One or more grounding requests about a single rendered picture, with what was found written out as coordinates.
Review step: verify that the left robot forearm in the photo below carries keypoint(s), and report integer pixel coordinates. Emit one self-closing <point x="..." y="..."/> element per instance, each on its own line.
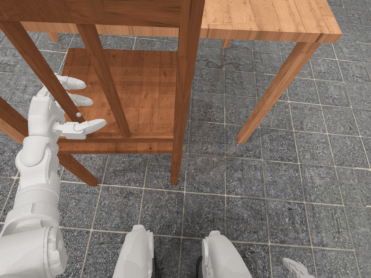
<point x="38" y="193"/>

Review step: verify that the right robot thigh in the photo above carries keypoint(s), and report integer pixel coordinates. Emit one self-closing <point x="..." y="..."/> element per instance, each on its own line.
<point x="226" y="262"/>

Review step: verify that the left robot hand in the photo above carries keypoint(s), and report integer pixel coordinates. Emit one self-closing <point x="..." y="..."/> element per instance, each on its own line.
<point x="44" y="112"/>

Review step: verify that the right robot hand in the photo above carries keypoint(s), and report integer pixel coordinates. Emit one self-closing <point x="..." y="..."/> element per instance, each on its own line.
<point x="297" y="269"/>

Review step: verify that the robot right shin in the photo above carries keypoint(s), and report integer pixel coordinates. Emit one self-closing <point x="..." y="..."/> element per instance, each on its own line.
<point x="208" y="272"/>

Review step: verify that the robot left upper arm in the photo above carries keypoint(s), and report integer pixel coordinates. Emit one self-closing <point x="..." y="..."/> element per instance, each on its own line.
<point x="37" y="253"/>

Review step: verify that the table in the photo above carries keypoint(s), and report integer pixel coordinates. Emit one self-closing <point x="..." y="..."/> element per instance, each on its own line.
<point x="307" y="22"/>

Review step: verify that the chair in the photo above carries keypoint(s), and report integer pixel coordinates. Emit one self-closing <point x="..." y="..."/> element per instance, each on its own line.
<point x="142" y="94"/>

